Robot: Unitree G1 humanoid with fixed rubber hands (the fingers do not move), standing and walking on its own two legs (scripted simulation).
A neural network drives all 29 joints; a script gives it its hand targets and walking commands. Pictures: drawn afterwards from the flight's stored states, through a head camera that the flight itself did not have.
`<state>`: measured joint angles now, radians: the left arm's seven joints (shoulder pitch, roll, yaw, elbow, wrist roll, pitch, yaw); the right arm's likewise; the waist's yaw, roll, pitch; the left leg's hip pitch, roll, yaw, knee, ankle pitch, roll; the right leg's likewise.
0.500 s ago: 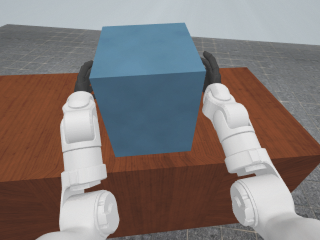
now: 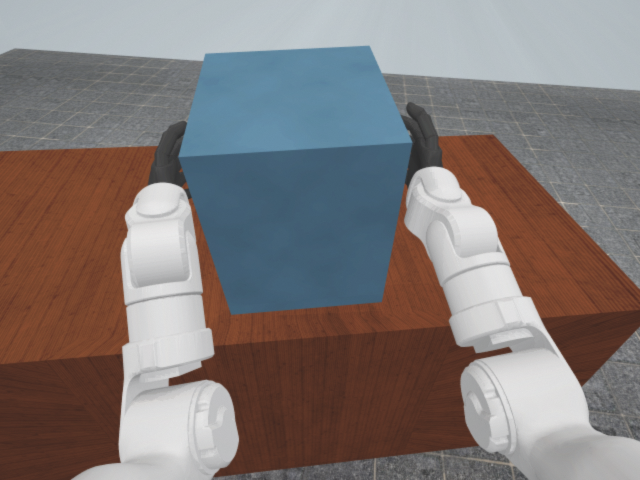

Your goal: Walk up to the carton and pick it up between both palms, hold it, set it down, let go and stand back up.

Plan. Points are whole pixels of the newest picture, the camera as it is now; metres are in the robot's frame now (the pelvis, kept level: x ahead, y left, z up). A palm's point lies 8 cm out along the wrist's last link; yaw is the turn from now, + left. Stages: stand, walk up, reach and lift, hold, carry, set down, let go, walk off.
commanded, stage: hold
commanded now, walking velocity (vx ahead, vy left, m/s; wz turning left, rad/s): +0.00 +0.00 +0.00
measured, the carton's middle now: (298, 184) +0.41 +0.01 +0.19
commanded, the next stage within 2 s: set down in 0.84 s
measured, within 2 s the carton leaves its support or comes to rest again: neither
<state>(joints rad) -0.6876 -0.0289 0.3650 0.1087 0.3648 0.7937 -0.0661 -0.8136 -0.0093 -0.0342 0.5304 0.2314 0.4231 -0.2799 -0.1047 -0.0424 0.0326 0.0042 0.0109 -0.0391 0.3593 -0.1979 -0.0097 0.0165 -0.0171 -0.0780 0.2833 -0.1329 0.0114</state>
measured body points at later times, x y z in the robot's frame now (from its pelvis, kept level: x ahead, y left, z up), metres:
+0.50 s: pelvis +0.00 +0.00 +0.00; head -0.05 +0.02 +0.45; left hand +0.38 +0.16 +0.22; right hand +0.38 -0.13 +0.23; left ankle +0.01 +0.12 -0.75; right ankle +0.03 -0.12 -0.75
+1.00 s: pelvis +0.00 +0.00 +0.00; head -0.05 +0.02 +0.45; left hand +0.38 +0.16 +0.22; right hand +0.38 -0.13 +0.23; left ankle +0.01 +0.12 -0.75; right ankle +0.03 -0.12 -0.75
